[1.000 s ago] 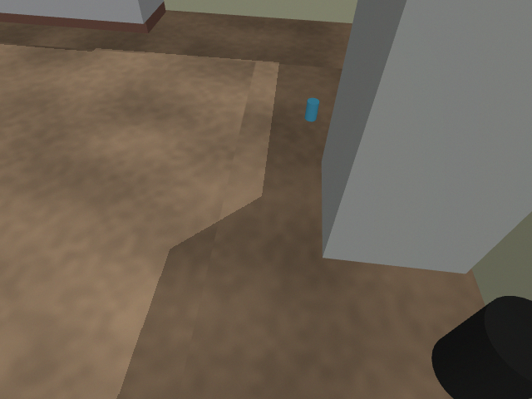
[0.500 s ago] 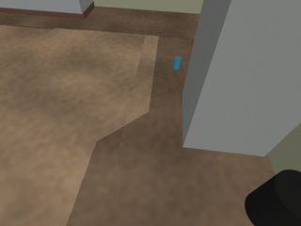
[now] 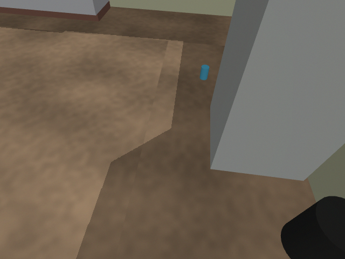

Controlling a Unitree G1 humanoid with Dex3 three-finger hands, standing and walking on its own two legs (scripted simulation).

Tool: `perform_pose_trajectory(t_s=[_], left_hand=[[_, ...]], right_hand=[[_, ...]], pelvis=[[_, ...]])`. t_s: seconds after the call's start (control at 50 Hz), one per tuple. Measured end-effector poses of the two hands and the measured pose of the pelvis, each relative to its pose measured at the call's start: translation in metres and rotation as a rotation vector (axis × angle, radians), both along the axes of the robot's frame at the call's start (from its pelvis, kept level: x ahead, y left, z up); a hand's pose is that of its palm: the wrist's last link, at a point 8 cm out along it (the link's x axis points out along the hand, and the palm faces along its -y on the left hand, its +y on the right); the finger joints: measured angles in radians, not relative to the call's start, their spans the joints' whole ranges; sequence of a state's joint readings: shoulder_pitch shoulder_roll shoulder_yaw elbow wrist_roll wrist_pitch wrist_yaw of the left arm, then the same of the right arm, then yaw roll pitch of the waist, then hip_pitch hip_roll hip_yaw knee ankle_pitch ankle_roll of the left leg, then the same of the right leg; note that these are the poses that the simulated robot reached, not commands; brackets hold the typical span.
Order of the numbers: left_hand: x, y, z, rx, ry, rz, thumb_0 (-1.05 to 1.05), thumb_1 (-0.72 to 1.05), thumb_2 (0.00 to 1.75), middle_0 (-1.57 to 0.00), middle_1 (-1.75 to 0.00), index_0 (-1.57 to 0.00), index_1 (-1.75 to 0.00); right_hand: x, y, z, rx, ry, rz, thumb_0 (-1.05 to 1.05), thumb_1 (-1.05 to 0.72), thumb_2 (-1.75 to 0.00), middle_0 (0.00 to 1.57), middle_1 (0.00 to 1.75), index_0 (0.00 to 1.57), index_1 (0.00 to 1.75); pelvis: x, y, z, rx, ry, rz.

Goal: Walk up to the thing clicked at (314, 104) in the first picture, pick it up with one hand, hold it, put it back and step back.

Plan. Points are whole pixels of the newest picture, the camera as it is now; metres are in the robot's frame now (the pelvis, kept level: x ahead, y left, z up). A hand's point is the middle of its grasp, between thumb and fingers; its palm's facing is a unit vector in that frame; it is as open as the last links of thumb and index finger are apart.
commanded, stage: stand
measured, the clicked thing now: (204, 72) +1.87 -0.31 -0.72
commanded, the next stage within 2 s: walk up in 0.12 s
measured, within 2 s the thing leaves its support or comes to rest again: neither
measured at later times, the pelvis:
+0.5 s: pelvis -0.02 -0.05 -0.01, yaw +14 degrees
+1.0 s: pelvis -0.01 -0.04 -0.03, yaw +28 degrees
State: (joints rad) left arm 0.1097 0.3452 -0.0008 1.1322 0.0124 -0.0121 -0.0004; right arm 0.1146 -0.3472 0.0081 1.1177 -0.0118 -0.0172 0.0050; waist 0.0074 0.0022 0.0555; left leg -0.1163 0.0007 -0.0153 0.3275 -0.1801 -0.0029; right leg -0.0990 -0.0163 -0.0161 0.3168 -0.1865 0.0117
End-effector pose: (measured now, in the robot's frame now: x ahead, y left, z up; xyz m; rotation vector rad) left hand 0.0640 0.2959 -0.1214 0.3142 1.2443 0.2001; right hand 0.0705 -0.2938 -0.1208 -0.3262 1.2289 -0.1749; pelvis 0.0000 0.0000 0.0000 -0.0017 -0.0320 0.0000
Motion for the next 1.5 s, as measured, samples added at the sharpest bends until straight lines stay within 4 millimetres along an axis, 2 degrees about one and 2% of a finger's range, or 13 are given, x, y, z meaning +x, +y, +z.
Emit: perform_pose_trajectory(t_s=[0.16,0.28,0.36,0.44,0.6,0.72,0.8,0.94,1.1,1.18,1.28,1.4,1.5], left_hand=[[-0.001,0.003,-0.001,-0.002,-0.004,0.021,0.0,0.91,0.89,-0.21,-0.3,-0.2,-0.3],[-0.002,0.009,0.005,0.049,-0.085,0.092,0.0,0.91,0.89,-0.21,-0.3,-0.2,-0.3],[-0.025,0.001,0.01,0.09,-0.105,0.128,0.0,0.91,0.89,-0.21,-0.3,-0.2,-0.3],[-0.059,-0.01,0.018,0.094,-0.067,0.187,0.0,0.91,0.89,-0.21,-0.3,-0.2,-0.3],[-0.104,-0.023,0.015,0.077,-0.07,0.278,0.0,0.91,0.89,-0.21,-0.3,-0.2,-0.3],[-0.142,-0.018,-0.013,0.041,-0.056,0.371,0.0,0.9,0.89,-0.21,-0.3,-0.2,-0.3],[-0.16,-0.02,-0.027,0.016,-0.023,0.438,0.01,0.91,0.89,-0.21,-0.3,-0.2,-0.3],[-0.171,-0.034,-0.018,0.003,-0.035,0.482,0.01,0.91,0.89,-0.21,-0.3,-0.2,-0.3],[-0.187,-0.053,-0.001,0.122,-0.055,0.515,0.0,0.91,0.89,-0.21,-0.3,-0.2,-0.3],[-0.204,-0.06,0.018,0.156,-0.046,0.544,0.0,0.91,0.89,-0.21,-0.3,-0.2,-0.3],[-0.22,-0.053,0.03,0.182,-0.039,0.545,0.0,0.9,0.89,-0.21,-0.3,-0.2,-0.3],[-0.241,-0.029,0.006,0.165,-0.052,0.577,0.0,0.9,0.89,-0.21,-0.3,-0.2,-0.3],[-0.241,-0.033,-0.013,0.093,-0.036,0.624,0.01,0.91,0.89,-0.21,-0.3,-0.2,-0.3]], right_hand=[[0.001,-0.001,0.0,0.001,-0.005,0.006,0.01,-0.9,-0.9,0.21,0.3,0.2,0.3],[0.003,-0.025,-0.002,-0.035,0.033,0.076,0.01,-0.9,-0.9,0.21,0.3,0.2,0.3],[0.021,-0.05,-0.009,-0.07,0.035,0.119,0.01,-0.9,-0.9,0.21,0.3,0.2,0.3],[0.05,-0.053,-0.002,-0.07,-0.016,0.19,0.01,-0.9,-0.9,0.2,0.3,0.2,0.3],[0.094,-0.035,0.003,-0.047,-0.057,0.339,0.01,-0.9,-0.9,0.2,0.3,0.2,0.3],[0.121,0.002,0.002,-0.058,-0.097,0.45,0.01,-0.9,-0.9,0.2,0.3,0.2,0.3],[0.13,0.023,0.006,-0.059,-0.142,0.497,0.01,-0.9,-0.9,0.2,0.3,0.2,0.3],[0.148,0.035,0.014,-0.04,-0.188,0.546,0.01,-0.9,-0.9,0.21,0.3,0.2,0.3],[0.176,0.025,-0.013,0.017,-0.184,0.577,0.01,-0.9,-0.9,0.21,0.3,0.2,0.3],[0.178,0.027,-0.013,0.038,-0.157,0.597,0.01,-0.9,-0.9,0.21,0.3,0.2,0.3],[0.167,0.025,-0.014,0.031,-0.105,0.622,0.01,-0.9,-0.9,0.2,0.3,0.2,0.3],[0.145,0.034,-0.018,-0.029,-0.054,0.652,0.01,-0.9,-0.9,0.2,0.3,0.2,0.3],[0.13,0.044,-0.007,-0.038,-0.062,0.659,0.01,-0.9,-0.9,0.21,0.3,0.2,0.3]], pelvis=[[-0.001,-0.001,-0.002,0.004,0.005,0.024],[-0.013,-0.021,-0.009,0.013,0.024,0.131],[-0.02,-0.037,-0.015,0.008,0.021,0.165],[-0.021,-0.044,-0.009,0.04,0.009,0.207],[-0.018,-0.047,-0.011,0.025,0.004,0.304],[-0.016,-0.038,-0.026,0.014,0.0,0.374],[-0.016,-0.033,-0.029,0.033,-0.011,0.407],[-0.01,-0.037,-0.023,0.008,-0.009,0.461],[-0.008,-0.061,-0.034,-0.019,-0.03,0.524],[-0.011,-0.063,-0.024,0.025,-0.021,0.536],[-0.018,-0.058,-0.02,0.02,-0.005,0.57],[-0.03,-0.044,-0.033,0.031,-0.009,0.609],[-0.031,-0.037,-0.03,0.013,-0.012,0.631]])
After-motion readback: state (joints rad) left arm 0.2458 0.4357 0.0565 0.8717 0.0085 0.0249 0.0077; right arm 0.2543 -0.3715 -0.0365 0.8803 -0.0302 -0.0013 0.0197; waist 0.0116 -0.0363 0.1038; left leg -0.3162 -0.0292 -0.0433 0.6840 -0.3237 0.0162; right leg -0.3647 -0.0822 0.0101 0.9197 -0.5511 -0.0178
